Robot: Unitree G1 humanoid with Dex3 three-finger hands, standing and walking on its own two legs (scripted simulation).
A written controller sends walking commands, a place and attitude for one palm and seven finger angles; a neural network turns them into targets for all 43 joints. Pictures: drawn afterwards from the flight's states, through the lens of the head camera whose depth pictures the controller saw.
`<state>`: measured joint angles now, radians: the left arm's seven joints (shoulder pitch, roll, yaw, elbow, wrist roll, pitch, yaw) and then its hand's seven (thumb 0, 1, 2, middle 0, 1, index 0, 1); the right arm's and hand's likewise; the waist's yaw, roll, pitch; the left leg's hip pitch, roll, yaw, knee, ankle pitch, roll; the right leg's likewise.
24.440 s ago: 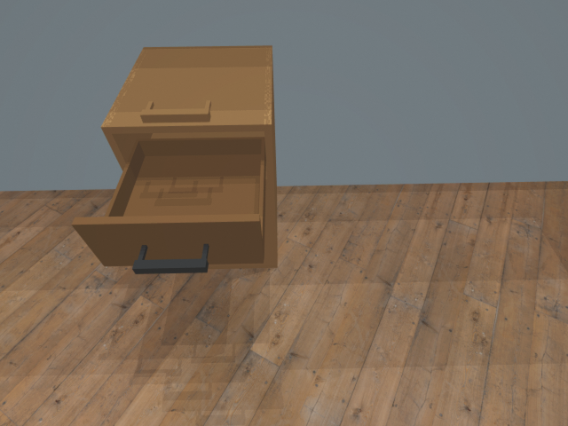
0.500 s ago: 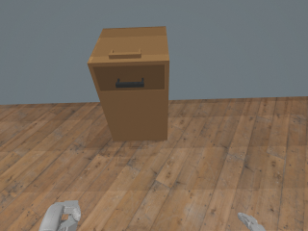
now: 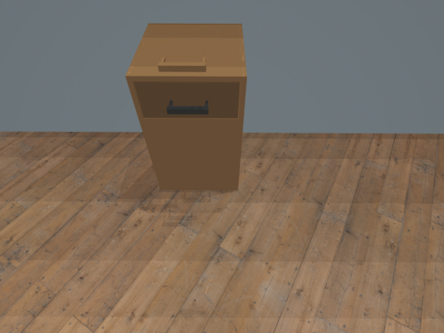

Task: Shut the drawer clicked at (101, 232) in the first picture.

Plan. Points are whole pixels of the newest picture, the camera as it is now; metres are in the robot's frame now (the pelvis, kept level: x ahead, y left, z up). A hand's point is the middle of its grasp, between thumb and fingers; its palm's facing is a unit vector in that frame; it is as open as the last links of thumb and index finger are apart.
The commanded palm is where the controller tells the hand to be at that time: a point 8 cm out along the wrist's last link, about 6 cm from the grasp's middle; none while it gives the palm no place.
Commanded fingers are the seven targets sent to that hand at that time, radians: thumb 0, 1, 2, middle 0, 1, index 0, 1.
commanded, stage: let the arm hang, fingers relaxed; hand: left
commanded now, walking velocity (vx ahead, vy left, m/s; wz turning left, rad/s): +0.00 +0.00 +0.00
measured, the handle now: (188, 106) +0.89 +0.19 -0.17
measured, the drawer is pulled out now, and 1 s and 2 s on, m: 0.00 0.00 0.00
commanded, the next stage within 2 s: look to check the result in 0.42 s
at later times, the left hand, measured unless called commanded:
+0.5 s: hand out of the picture +0.04 +0.17 -0.17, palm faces -0.01 -0.98 -0.21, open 7.3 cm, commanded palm none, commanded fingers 0.00 0.90 0.90 -0.20 -0.30 -0.20 -0.30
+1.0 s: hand out of the picture +0.03 +0.15 -0.17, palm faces +0.00 -0.98 -0.21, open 7.4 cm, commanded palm none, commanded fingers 0.00 0.90 0.90 -0.20 -0.30 -0.20 -0.30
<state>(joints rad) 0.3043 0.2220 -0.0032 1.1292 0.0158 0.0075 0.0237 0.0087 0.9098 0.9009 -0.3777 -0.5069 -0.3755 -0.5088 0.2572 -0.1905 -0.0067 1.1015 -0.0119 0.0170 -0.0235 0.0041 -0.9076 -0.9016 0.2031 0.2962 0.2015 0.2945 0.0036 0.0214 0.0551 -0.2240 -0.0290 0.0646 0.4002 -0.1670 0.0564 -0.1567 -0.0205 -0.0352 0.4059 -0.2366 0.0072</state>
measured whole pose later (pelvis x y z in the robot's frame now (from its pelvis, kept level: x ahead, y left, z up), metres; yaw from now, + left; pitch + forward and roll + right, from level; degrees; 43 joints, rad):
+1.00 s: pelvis +0.02 -0.03 +0.00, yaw -1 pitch -1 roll +0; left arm 0.25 0.16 0.00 1.15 0.01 -0.02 0.04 0.00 0.91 0.90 -0.20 -0.30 -0.20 -0.30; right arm 0.23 -0.17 -0.01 1.15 -0.01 0.00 -0.04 0.00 -0.91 -0.90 0.20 0.30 0.20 0.29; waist -0.01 0.01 0.04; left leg -0.16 0.01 0.06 0.37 -0.19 0.01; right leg -0.09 0.02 -0.03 0.36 -0.25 -0.03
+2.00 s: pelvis +0.03 -0.03 +0.00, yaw -1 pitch -1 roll +0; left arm 0.24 0.17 0.00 1.14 0.01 -0.02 0.03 0.00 0.91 0.90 -0.20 -0.30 -0.20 -0.30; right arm 0.22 -0.18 -0.01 1.15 -0.01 0.00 -0.04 0.00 -0.91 -0.90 0.20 0.30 0.20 0.29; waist -0.01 0.01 0.04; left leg -0.15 0.01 0.06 0.35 -0.18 0.00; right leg -0.08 0.02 -0.03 0.34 -0.24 -0.04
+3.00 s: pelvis +0.03 -0.03 +0.00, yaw -1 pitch -1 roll +0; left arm 0.24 0.19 0.00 1.15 0.01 -0.02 0.03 0.00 0.91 0.90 -0.20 -0.30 -0.20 -0.30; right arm 0.22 -0.19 -0.01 1.16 -0.01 -0.01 -0.04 0.00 -0.91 -0.90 0.20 0.30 0.20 0.29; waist -0.01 0.01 0.04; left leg -0.14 0.00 0.06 0.33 -0.17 0.02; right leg -0.07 0.01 -0.03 0.33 -0.24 -0.03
